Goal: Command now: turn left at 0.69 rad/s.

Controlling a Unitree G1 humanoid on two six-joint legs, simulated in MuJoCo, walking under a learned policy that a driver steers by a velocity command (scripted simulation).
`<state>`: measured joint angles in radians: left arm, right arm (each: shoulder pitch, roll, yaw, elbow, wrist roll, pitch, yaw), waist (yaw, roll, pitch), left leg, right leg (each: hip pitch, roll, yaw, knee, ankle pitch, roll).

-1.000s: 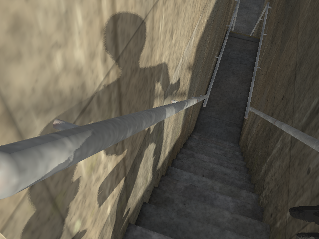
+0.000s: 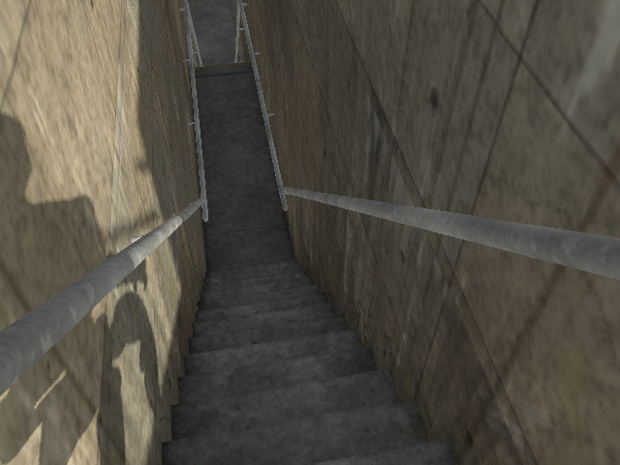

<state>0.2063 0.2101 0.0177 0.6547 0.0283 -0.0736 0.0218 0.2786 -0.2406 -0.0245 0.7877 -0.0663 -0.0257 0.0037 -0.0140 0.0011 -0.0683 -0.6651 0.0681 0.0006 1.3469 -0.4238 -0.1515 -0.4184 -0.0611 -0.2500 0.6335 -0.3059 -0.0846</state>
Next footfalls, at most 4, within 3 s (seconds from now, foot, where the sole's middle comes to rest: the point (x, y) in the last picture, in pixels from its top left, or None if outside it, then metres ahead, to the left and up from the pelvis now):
0.20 left None -0.05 0.15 -0.76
0.86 right None -0.05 -0.11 -0.76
1.42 left None -0.08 0.12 -0.76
1.92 right None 0.17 -0.09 -0.76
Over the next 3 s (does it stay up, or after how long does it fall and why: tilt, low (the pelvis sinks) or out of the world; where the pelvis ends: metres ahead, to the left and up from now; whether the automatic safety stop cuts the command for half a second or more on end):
stays up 0.62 -0.06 -0.52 its command is cut before an obstacle after 0.4 s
